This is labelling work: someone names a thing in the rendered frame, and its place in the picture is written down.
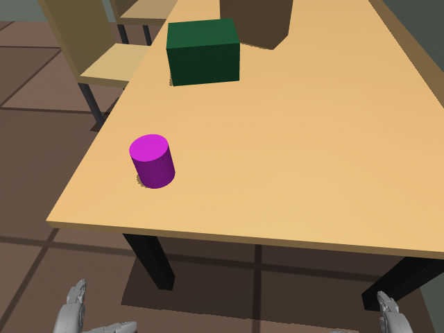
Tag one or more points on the right robot hand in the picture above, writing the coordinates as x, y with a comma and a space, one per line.
392, 321

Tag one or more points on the table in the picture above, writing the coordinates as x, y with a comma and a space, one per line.
333, 140

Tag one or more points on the left robot hand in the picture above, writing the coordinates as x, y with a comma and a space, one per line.
70, 316

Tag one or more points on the chair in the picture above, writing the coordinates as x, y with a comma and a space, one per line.
83, 32
141, 12

